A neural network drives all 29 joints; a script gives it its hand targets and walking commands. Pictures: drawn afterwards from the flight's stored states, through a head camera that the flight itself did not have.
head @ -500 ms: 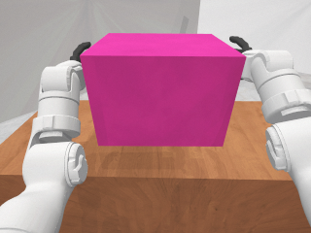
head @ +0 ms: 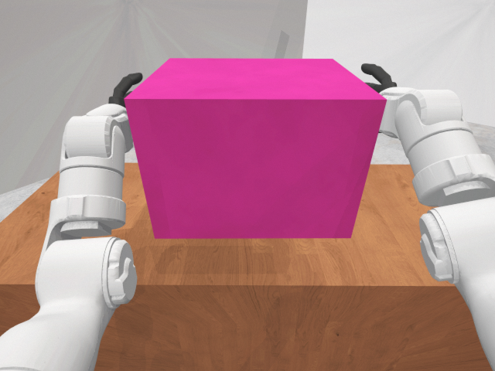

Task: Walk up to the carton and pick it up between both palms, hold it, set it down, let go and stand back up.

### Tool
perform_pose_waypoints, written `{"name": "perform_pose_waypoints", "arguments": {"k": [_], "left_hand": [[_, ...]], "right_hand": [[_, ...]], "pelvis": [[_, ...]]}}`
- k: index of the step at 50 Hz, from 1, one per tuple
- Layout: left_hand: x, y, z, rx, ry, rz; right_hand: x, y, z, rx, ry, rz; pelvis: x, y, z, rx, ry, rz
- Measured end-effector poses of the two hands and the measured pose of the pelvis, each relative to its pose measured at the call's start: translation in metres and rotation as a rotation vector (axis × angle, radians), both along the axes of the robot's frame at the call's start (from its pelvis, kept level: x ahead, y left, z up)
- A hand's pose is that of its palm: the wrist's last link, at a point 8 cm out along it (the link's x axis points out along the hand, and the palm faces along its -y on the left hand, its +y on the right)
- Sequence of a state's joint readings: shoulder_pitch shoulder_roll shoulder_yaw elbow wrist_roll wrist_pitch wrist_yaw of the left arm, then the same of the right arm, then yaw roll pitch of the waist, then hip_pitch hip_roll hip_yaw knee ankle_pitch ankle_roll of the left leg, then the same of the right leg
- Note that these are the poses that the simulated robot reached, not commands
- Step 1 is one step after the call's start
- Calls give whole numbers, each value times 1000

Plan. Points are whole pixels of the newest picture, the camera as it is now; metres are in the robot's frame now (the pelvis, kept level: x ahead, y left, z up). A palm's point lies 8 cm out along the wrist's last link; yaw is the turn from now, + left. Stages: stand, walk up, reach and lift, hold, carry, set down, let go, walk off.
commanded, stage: hold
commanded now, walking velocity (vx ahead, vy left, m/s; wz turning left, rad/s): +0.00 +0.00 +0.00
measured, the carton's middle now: (252, 140) +0.38 -0.01 +0.29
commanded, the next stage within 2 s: none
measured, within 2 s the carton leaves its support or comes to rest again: neither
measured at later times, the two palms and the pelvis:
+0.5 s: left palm (124, 121) +0.37 +0.18 +0.32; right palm (383, 109) +0.35 -0.20 +0.34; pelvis -0.01 +0.00 +0.00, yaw -1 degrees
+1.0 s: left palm (122, 117) +0.38 +0.19 +0.33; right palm (376, 105) +0.37 -0.19 +0.34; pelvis +0.01 +0.00 +0.00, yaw +1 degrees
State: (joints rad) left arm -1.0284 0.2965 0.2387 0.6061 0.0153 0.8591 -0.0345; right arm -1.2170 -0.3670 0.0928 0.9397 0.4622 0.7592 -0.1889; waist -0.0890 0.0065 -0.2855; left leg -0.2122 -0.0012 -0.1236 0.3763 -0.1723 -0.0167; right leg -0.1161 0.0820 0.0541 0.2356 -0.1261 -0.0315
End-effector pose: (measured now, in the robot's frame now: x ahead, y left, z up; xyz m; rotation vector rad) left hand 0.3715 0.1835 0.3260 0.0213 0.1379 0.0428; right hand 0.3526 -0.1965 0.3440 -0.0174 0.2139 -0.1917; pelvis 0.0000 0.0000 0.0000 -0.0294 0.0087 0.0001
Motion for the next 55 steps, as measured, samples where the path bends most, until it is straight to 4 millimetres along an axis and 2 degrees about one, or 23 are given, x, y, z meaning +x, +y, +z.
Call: {"name": "perform_pose_waypoints", "arguments": {"k": [9,27,43,50,55], "left_hand": [[-1,-6,-7,0,14,-6],[1,-3,-2,-19,33,10],[4,3,8,-9,8,37],[4,2,2,-11,17,30],[1,0,-1,-1,-10,6]], "right_hand": [[-5,-6,-10,14,10,-13],[2,-2,-4,26,25,-6],[16,3,2,13,5,28],[13,2,0,-1,16,24],[3,-1,-2,-16,-7,9]], "pelvis": [[-5,5,0,1,17,-25],[-5,4,0,2,22,-19],[8,-2,0,0,11,4],[9,-3,0,-1,1,10],[6,-3,0,0,-13,9]]}}
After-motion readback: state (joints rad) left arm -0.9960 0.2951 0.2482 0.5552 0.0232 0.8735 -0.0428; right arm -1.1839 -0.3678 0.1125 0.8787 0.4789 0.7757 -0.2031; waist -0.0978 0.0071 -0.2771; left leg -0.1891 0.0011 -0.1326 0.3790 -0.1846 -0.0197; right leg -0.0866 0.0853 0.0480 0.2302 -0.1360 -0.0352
